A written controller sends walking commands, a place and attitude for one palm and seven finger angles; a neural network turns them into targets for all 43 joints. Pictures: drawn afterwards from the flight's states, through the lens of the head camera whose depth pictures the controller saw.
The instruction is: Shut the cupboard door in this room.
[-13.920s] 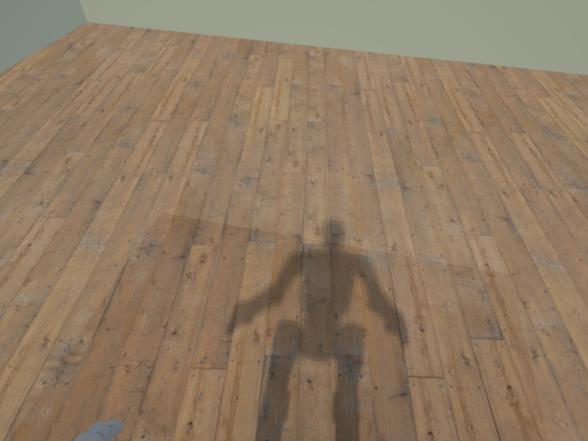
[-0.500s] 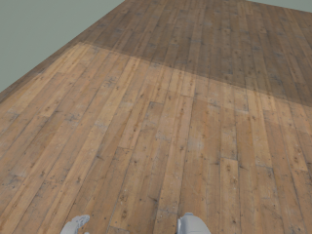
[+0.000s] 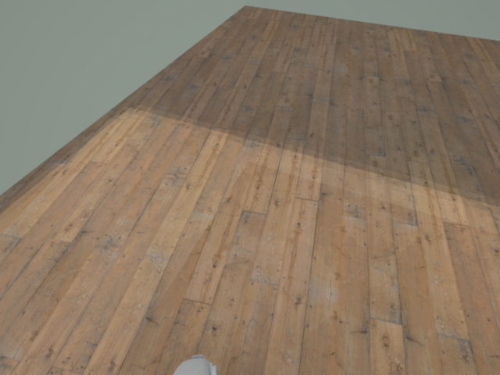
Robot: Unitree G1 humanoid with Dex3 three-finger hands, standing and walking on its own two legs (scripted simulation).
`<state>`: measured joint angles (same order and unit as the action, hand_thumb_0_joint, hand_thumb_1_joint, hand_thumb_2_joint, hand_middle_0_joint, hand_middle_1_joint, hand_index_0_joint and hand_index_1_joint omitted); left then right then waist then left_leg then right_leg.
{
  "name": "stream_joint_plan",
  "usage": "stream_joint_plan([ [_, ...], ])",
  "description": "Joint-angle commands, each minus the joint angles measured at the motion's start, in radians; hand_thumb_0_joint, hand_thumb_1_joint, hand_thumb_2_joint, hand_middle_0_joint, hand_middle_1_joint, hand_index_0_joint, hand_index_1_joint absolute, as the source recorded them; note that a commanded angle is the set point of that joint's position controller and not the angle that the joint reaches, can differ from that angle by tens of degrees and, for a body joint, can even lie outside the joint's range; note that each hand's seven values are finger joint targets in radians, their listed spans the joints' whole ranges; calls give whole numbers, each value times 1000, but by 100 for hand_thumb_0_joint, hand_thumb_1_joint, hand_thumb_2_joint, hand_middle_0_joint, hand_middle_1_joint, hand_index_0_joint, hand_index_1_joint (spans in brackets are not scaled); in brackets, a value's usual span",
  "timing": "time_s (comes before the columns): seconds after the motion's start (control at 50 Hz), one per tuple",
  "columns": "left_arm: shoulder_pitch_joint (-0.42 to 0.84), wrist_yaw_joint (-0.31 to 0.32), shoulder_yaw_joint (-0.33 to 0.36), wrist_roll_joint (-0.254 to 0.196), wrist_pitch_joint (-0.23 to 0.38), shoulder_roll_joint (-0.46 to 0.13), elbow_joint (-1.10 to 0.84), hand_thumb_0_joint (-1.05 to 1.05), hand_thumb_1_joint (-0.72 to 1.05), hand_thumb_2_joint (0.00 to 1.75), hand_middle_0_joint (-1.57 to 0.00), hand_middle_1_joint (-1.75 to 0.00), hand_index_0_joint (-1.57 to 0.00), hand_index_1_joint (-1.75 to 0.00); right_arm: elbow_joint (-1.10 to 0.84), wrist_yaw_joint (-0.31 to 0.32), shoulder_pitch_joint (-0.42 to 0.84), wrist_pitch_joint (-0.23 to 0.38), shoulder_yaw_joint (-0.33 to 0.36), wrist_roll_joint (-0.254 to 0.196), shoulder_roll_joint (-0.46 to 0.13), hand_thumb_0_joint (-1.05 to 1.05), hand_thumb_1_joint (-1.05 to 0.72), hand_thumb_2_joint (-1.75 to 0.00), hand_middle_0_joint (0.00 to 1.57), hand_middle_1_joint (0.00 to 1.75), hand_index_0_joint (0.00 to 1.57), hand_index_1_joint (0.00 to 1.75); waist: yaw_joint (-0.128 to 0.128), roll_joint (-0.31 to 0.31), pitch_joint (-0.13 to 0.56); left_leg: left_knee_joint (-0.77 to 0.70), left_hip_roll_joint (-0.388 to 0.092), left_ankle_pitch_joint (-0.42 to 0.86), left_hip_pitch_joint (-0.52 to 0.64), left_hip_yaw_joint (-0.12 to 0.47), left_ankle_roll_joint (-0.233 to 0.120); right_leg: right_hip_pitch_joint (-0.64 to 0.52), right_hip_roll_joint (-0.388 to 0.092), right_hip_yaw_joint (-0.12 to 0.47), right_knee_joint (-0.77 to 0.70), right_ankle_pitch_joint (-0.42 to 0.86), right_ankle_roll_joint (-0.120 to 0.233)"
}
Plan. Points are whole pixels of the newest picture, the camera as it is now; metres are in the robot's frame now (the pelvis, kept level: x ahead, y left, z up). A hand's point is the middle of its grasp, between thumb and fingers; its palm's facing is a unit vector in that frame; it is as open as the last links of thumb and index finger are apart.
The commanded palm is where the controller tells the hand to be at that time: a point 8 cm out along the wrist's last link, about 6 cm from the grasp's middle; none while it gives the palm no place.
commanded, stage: walk around to get in front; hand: left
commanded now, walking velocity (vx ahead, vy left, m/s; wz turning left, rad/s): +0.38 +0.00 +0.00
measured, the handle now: out of the picture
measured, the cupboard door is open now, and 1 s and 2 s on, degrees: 83 83 83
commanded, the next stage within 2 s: walk to a spot facing it in 1.76 s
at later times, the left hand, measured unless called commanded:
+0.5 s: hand (156, 300) +0.29 +0.23 -0.16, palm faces -0.01 -0.99 -0.16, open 7.4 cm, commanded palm none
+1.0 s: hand (196, 242) +0.44 +0.17 -0.17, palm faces +0.03 -0.98 -0.21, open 7.2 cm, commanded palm none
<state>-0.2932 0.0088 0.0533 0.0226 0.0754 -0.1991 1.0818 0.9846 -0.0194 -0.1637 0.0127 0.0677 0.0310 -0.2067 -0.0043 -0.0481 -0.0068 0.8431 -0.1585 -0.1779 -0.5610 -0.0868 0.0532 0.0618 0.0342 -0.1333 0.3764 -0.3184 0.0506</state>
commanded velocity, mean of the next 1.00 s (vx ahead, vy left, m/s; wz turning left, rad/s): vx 0.38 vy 0.00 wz -0.01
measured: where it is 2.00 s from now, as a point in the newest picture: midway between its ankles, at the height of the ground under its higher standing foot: (272, 238)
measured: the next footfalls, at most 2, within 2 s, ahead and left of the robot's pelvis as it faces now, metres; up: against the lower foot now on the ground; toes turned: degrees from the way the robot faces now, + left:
left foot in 0.14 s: +0.20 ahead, +0.14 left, +0.00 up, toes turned +10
right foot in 0.68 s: +0.44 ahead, -0.12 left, +0.00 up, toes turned -13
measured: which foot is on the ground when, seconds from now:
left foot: up 0.00-0.12, down 0.14-0.68, up 0.70-1.00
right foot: down 0.00-0.14, up 0.16-0.66, down 0.68-1.00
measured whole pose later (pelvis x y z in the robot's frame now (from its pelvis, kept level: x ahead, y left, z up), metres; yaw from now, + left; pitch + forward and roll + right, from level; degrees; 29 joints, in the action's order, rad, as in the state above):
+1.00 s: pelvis +0.43 -0.02 +0.00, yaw -2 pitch -1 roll -1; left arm -0.30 0.01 0.05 0.03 0.07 -0.17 1.10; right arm 1.02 -0.02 -0.20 0.01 0.07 0.03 -0.19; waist 0.00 -0.03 -0.02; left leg 0.91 -0.16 -0.19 -0.55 -0.08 0.04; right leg 0.11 -0.02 -0.20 0.38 -0.26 0.03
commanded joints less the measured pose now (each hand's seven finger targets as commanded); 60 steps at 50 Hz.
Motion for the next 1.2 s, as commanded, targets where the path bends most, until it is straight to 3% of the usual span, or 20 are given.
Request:
stream_joint_plan([
  [0.0,-93,6,6,-1,17,-116,-15,0,90,90,-20,-30,-20,-30,-78,-20,96,27,-13,-4,-12,0,-90,-90,20,30,20,30,-41,153,-118,-153,24,-3,-21,-23,-21,-20,-298,181,-137,412,99],
  [0.06,-116,8,8,0,11,-133,1,0,90,90,-20,-30,-20,-30,-75,-14,79,38,-11,-3,-40,0,-90,-90,20,30,20,30,-16,109,-82,-250,68,-60,110,-64,-49,-63,-300,165,-22,614,89],
  [0.1,-81,7,8,-9,12,-137,-9,0,90,90,-20,-30,-20,-30,9,2,-192,52,9,7,-112,0,-90,-90,20,30,20,30,110,3,88,-358,74,74,550,-40,-87,93,-220,70,333,675,24],
  [0.12,-121,-3,-1,-20,12,-86,-28,0,90,90,-20,-30,-20,-30,47,13,-342,60,37,20,-229,0,-90,-90,20,30,20,30,149,-220,238,-366,-187,178,847,275,-177,360,-91,-5,631,274,-31],
  [0.14,-73,-8,-11,-21,21,-74,-57,0,90,90,-20,-30,-20,-30,76,19,-423,51,42,5,-269,0,-90,-90,20,30,20,30,165,-289,253,-459,-329,325,905,472,-263,517,-26,59,865,-239,-33],
  [0.2,47,-17,3,-8,0,-65,-56,0,90,90,-20,-30,-20,-30,35,27,-220,53,12,-5,-139,0,-90,-90,20,30,20,30,90,-51,-9,-559,-255,122,555,306,-218,580,-152,140,926,-88,-36],
  [0.3,-53,-24,3,7,-55,13,-28,0,90,90,-20,-30,-20,-30,45,31,-163,75,-3,-14,-64,0,-90,-90,20,30,20,30,-13,-65,-66,-664,-138,41,350,71,-161,505,-173,109,845,97,-71],
  [0.56,241,-34,3,1,-42,0,-151,0,90,90,-20,-30,-20,-30,129,36,-333,68,12,-1,-75,0,-90,-90,20,30,20,30,53,-75,-128,-588,-162,272,540,-4,-180,483,-141,9,281,118,-54],
  [0.62,3,-30,20,8,-22,-49,-77,0,90,90,-20,-30,-20,-30,128,37,-305,62,12,-8,-90,0,-90,-90,20,30,20,30,-65,-11,-3,-289,-108,492,495,-66,-128,132,-71,-36,145,162,-20],
  [0.64,-156,-21,37,14,-9,-119,-25,0,90,90,-20,-30,-20,-30,124,28,-304,63,9,-14,-75,0,-90,-90,20,30,20,30,-133,99,104,-40,-52,354,341,-97,-92,-122,-159,64,122,182,13],
  [0.66,-279,-5,66,12,-1,-231,7,0,90,90,-20,-30,-20,-30,93,20,-335,64,-6,-25,-3,0,-90,-90,20,30,20,30,-148,365,212,266,98,-267,58,-117,-50,-335,-436,474,38,232,101],
  [0.68,-265,1,66,-11,-7,-258,11,0,90,90,-20,-30,-20,-30,56,24,-266,52,-7,-29,-21,0,-90,-90,20,30,20,30,-134,312,182,445,114,-404,-32,20,-62,-286,-509,612,-66,243,148],
  [0.76,20,6,24,-12,-1,-97,-55,0,90,90,-20,-30,-20,-30,71,18,-191,32,3,-12,7,0,-90,-90,20,30,20,30,-16,89,-39,450,-15,-123,-3,94,-59,125,-402,313,-154,34,76],
  [0.82,30,6,5,-1,9,-54,-45,0,90,90,-20,-30,-20,-30,79,11,-236,3,-2,-4,36,0,-90,-90,20,30,20,30,32,154,-73,330,-12,-79,46,57,-30,235,-342,165,-199,58,57],
  [1.04,-88,4,13,1,17,-115,10,0,90,90,-20,-30,-20,-30,-43,-20,50,29,-9,-8,6,0,-90,-90,20,30,20,30,-32,143,-95,-189,21,-22,44,-33,-32,4,-346,95,-157,243,81],
  [1.1,-80,4,15,-1,9,-120,17,0,90,90,-20,-30,-20,-30,-10,-11,-59,45,1,-2,-36,0,-90,-90,20,30,20,30,33,67,-45,-317,66,-9,306,-77,-50,61,-322,45,32,377,51],
  [1.12,-78,1,12,-6,7,-106,12,0,90,90,-20,-30,-20,-30,30,-4,-193,52,14,3,-84,0,-90,-90,20,30,20,30,87,-23,39,-366,56,16,527,-47,-70,150,-256,-17,238,399,15],
  [1.14,-109,-8,4,-12,5,-52,-8,0,90,90,-20,-30,-20,-30,63,7,-330,60,41,15,-195,0,-90,-90,20,30,20,30,130,-243,152,-429,-164,30,753,253,-147,364,-134,-78,530,133,-40],
  [1.16,-48,-13,-9,-11,8,-42,-47,0,90,90,-20,-30,-20,-30,84,17,-406,50,52,2,-261,0,-90,-90,20,30,20,30,149,-314,157,-518,-304,116,820,450,-219,540,-77,-11,756,-257,-52],
  [1.18,-2,-8,-1,-5,4,-63,-54,0,90,90,-20,-30,-20,-30,89,24,-370,46,42,0,-219,0,-90,-90,20,30,20,30,140,-223,119,-540,-305,83,760,408,-232,577,-116,70,846,-246,-39],
])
